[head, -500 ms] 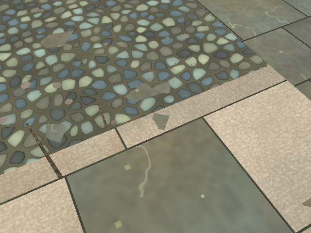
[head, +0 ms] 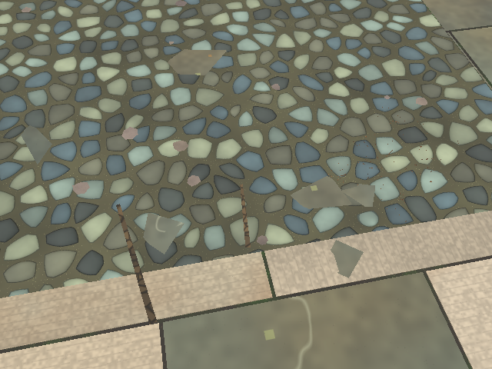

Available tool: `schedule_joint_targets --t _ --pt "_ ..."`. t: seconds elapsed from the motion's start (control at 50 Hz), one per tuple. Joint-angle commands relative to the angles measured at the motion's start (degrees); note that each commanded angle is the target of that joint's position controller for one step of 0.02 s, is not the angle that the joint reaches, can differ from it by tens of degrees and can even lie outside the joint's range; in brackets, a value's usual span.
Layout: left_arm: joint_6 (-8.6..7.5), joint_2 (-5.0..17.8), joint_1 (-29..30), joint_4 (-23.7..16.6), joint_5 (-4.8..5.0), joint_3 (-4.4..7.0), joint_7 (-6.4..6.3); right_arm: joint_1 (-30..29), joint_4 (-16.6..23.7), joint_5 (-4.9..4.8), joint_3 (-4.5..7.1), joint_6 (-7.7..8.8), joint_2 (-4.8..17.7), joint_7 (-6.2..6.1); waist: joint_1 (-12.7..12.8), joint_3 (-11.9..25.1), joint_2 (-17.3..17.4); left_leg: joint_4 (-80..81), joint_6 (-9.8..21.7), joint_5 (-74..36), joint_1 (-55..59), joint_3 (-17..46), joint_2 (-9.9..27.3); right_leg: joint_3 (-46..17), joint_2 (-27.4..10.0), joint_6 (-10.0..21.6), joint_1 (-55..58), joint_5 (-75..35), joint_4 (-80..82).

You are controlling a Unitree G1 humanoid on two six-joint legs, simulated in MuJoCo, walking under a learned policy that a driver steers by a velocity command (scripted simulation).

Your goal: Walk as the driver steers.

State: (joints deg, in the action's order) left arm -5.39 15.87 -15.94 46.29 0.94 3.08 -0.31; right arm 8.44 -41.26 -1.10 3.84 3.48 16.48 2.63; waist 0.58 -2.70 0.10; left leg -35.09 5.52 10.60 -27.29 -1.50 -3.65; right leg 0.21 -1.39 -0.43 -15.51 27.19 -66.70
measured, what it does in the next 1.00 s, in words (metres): walks ahead, turning left: right foot, then left foot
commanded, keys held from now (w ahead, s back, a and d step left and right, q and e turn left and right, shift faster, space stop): w+q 0.70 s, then w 0.30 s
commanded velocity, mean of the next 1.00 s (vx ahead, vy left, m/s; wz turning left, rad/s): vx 0.50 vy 0.00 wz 0.50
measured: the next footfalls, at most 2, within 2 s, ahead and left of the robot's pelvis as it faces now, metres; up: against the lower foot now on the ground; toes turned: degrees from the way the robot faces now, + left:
right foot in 0.40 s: +0.41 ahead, -0.10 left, +0.00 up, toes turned +18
left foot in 0.92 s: +0.56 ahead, +0.26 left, +0.00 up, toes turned +31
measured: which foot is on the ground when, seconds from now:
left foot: down 0.00-0.40, up 0.42-0.90, down 0.92-1.00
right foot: up 0.00-0.38, down 0.40-0.92, up 0.94-1.00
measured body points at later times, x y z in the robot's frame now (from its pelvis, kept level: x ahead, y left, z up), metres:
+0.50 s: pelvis +0.29 -0.03 +0.01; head +0.31 -0.03 +0.46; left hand +0.39 +0.28 -0.07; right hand +0.43 -0.28 -0.11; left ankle +0.13 +0.06 -0.64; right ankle +0.37 -0.11 -0.72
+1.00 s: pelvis +0.51 +0.12 +0.00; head +0.54 +0.15 +0.45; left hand +0.39 +0.38 -0.13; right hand +0.81 +0.01 -0.07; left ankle +0.53 +0.24 -0.72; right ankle +0.43 -0.09 -0.63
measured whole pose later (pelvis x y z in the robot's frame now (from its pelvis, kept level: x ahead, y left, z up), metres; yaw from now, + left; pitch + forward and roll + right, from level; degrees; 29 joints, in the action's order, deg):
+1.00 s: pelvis +0.51 +0.12 +0.00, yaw +31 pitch +2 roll -1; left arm -4.7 17.3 -18.6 50.5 1.8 2.7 0.7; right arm 6.7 -35.2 -0.5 2.8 2.7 15.4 1.9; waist 2.6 -2.9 -0.2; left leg -33.8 3.7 10.7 -25.3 -1.7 -1.6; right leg 1.3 -3.7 0.0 -14.4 27.7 -63.1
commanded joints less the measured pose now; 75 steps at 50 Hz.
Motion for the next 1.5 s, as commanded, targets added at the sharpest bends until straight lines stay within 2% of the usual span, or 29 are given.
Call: schedule_joint_targets --t 0.02,0.1,0.22,0.32,0.38,0.4,0.42,0.44,0.46,0.48,0.52,0.7,0.82,0.86,0.9,0.92,0.94,0.96,0.98,1.04,1.12,1.24,1.32,1.38,1.42,1.44,1.46,1.48,1.5 --pt "-3.53 7.4 5.4 -7.5 -0.8 1.3 -0.07 7.5 2.6 0.06 2.17 0.5 7.2 -0.85 -3.3 8.8 -0.1 18.0 12.2 -7.1 29.0 28.1 16.4 -5.4 -3.8 1.2 -27.4 -6.5 -3.7" --pt "-0.93 5.9 3.3 -8.0 -1.87 1.53 -0.26 5.1 4.2 0.61 1.98 0.69 7.1 -1.73 0.6 5.9 1.7 21.8 12.4 -17.8 15.8 20.8 13.1 -4.2 -4.8 -1.4 -20.1 -10.3 5.7" --pt "-0.97 3.0 15.4 -10.9 -1.5 0.21 0.3 9.7 2.9 -0.28 2.52 -0.14 8.8 -3.32 -3.8 3.5 4.4 20.5 7.5 -12.0 11.7 15.7 7.9 -2.6 0.0 -3.3 -15.4 -30.7 30.2" --pt "-2.16 5.9 18.9 -12.3 -0.55 1.24 1.51 12.6 1.9 -0.56 2.57 -1.04 8.6 -3.68 -4.4 3.4 6.0 14.7 6.1 -6.4 18.6 24.0 11.0 -4.8 1.8 -1.5 -12.5 -27.4 38.5" --pt "-2.99 8.3 9.6 -10.3 -0.81 2.84 1.15 10.2 3.0 -0.23 2.14 -1.31 6.9 -3.68 1.1 7.0 7.4 5.7 3.3 -11.2 18.3 24.9 8.5 -4.0 1.2 2.2 1.3 -24.5 42.7" --pt "-3.16 11.1 1.5 -9.6 -1.83 3.73 0.65 9.4 4.2 0.43 0.96 -1.02 3.8 -3.38 4.9 14.1 3.3 -8.0 1.2 -7.2 12.3 20.9 5.4 -11.1 -7.0 5.9 15.3 -22.6 41.3" --pt "-2.48 16.0 -5.1 -7.9 -2.75 4.94 0.5 17.1 5.6 -0.62 -0.23 -0.46 0.1 -3.44 2.8 22.1 -13.2 -27.4 -3.2 15.9 -7.7 12.6 -3.0 -34.8 -20.5 15.4 35.9 -14.3 43.7" --pt "-2.04 12.3 -5.7 -7.4 -1.12 4.32 0.9 18.4 5.1 -1.29 0.22 -0.25 4.7 -3.52 3.1 21.1 -16.2 -37.1 -4.0 23.1 -17.4 12.3 0.7 -46.7 -24.0 16.9 36.2 -0.8 47.8" --pt "-1.66 8.0 -3.0 -8.3 -0.84 3.13 0.67 13.0 5.0 -1.16 1.37 -0.59 8.8 -3.48 4.5 13.0 -9.2 -40.4 -4.5 17.8 -19.8 12.4 3.3 -38.3 -21.3 14.1 29.2 1.6 49.1" --pt "-1.13 6.6 -0.2 -8.6 -1.24 2.51 0.54 9.1 5.8 -0.46 1.55 -0.96 8.9 -3.48 4.0 8.2 -5.2 -40.0 -4.8 13.4 -18.6 10.1 5.3 -29.8 -18.6 12.0 21.9 -4.2 49.8" --pt "-0.85 4.5 3.0 -7.8 -1.72 1.62 0.48 6.8 6.9 -0.02 1.82 -1.29 7.2 -2.91 1.5 3.0 -5.4 -35.4 -4.9 8.7 -15.0 9.4 8.3 -19.3 -14.1 10.3 11.9 -14.4 52.8" --pt "-1.04 8.6 2.5 -3.4 -1.21 2.85 0.22 0.2 9.0 -0.25 0.53 -1.82 2.6 -1.4 1.9 1.2 -3.9 -15.8 -6.0 -8.3 -14.1 5.5 10.0 0.3 -12.5 10.4 11.3 -31.2 57.4" --pt "0.41 11.2 -3.3 0.6 0.59 3.19 0.67 -9.1 12.3 -0.31 -0.26 -0.87 1.6 0.2 4.3 -2.2 -3.5 -1.3 -3.0 -6.3 -9.8 1.3 7.1 3.4 -14.8 9.7 16.7 -34.1 56.3" --pt "1.07 12.7 -3.2 1.4 1.14 3.47 0.53 -7.6 12.5 0.15 0.46 -0.81 3.3 0.34 1.9 -0.7 -5.0 1.4 -0.9 -1.1 -4.9 -0.8 4.8 4.4 -15.5 8.9 19.5 -48.6 51.3" --pt "1.66 12.5 -2.7 2.0 1.18 3.02 0.03 6.0 8.7 0.48 2.92 -0.97 7.4 -0.24 -6.0 7.7 -4.8 6.5 2.2 -5.1 16.4 -3.4 0.6 8.6 -12.6 6.3 15.4 -62.1 34.5" --pt "1.35 10.0 -2.8 0.9 -0.28 1.81 -0.22 15.7 6.5 0.55 4.44 -1.44 11.6 -1.22 -10.0 14.4 -0.4 3.8 4.9 -8.9 34.8 6.6 7.8 9.4 -10.3 3.9 1.9 -46.2 18.2" --pt "0.14 2.4 -9.3 -1.2 -1.49 -0.86 0.72 16.0 6.2 0.55 4.92 -1.21 17.5 -1.52 -4.1 22.1 15.1 8.9 15.2 -0.6 52.0 37.2 23.8 6.0 0.2 0.4 -20.8 2.9 -2.9" --pt "-1.19 7.8 -4.9 -0.1 0.37 0.35 1.25 17.9 6.6 0.52 3.51 -0.82 11.9 -1.33 -8.1 26.2 8.7 14.7 15.6 3.2 51.5 44.2 25.5 -4.5 -0.1 1.0 -25.6 6.8 -9.8" --pt "-1.69 9.8 1.0 -2.5 2.14 1.06 1.46 14.9 6.0 0.85 2.67 -0.28 10.1 -1.12 -7.9 16.8 7.4 15.6 13.0 -1.2 44.9 34.5 23.2 -4.0 -2.3 1.6 -29.8 2.6 -10.6" --pt "-1.08 8.4 1.9 -2.2 0.0 1.08 0.88 6.1 6.2 1.28 1.11 0.45 5.3 -0.98 -1.5 7.3 4.1 19.6 9.6 -13.9 24.6 19.5 17.1 -3.7 -7.4 1.2 -22.4 -8.1 -1.2" --pt "1.09 5.2 1.8 -2.0 -0.66 0.51 0.7 5.5 4.4 0.99 1.49 1.87 6.4 -1.32 0.8 4.1 3.1 25.6 10.6 -16.3 17.6 13.9 16.3 -3.1 -7.7 -1.0 -20.9 -14.0 6.3" --pt "0.45 3.2 13.3 -4.7 -0.56 -0.56 1.71 9.6 0.9 0.62 1.82 1.49 8.3 -2.47 -3.1 0.2 2.9 27.2 7.0 -12.2 17.9 6.4 13.3 -1.2 -4.9 -1.3 -19.9 -32.8 28.1" --pt "0.06 4.2 18.3 -6.8 -0.12 -0.52 2.78 13.2 -2.0 0.0 2.19 0.9 9.4 -2.57 -4.6 -1.3 3.4 24.8 6.2 -10.4 24.2 7.6 16.4 -1.6 -3.5 0.5 -20.5 -31.4 34.5" --pt "-0.31 5.8 16.8 -7.0 -0.3 0.0 3.35 13.1 -3.3 -0.17 2.55 0.08 10.1 -3.0 -2.9 -0.2 4.5 20.4 4.5 -17.3 29.3 8.4 18.3 -0.9 -2.3 2.9 -17.7 -24.9 37.1" --pt "-0.42 8.7 6.0 -3.8 -0.59 1.76 2.88 11.8 -3.4 0.09 2.2 -0.63 9.6 -3.28 2.9 6.5 4.3 7.3 2.2 -33.1 28.4 5.3 14.5 2.5 1.2 5.5 -2.2 -23.8 38.8" --pt "-0.35 12.4 -3.7 -1.7 -1.0 2.97 2.37 12.6 -2.5 0.97 1.05 -0.76 7.2 -3.55 6.3 14.7 0.5 -7.9 0.1 -24.9 19.8 2.6 11.4 -4.3 -5.3 8.6 14.1 -27.2 36.3" --pt "0.05 17.7 -8.7 -0.7 -1.42 4.28 2.28 19.9 -1.3 0.9 -0.75 0.33 1.2 -3.04 3.9 22.4 -14.5 -30.7 -4.8 3.8 -4.4 0.8 1.3 -31.4 -18.9 18.3 35.5 -14.7 40.9" --pt "0.12 12.4 -9.3 -0.6 -0.22 2.83 2.48 17.3 -2.2 0.4 -0.29 1.44 4.3 -2.82 5.9 24.3 -14.1 -38.4 -4.6 21.9 -12.1 8.7 0.7 -42.7 -20.1 18.8 37.2 -6.2 48.7" --pt "0.09 10.3 -5.3 -1.2 -0.13 2.02 2.34 12.4 -0.7 -1.08 0.74 2.14 8.0 -2.46 5.6 15.6 -10.3 -41.0 -3.8 18.8 -17.0 8.8 4.0 -35.2 -18.9 16.1 30.8 -3.9 49.7"
Velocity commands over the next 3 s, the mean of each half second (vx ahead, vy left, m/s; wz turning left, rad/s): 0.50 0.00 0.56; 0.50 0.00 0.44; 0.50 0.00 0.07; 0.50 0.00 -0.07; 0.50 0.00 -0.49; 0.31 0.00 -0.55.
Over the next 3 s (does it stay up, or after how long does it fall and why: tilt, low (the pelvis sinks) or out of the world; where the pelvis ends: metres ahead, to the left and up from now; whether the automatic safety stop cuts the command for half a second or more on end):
stays up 1.47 0.50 0.00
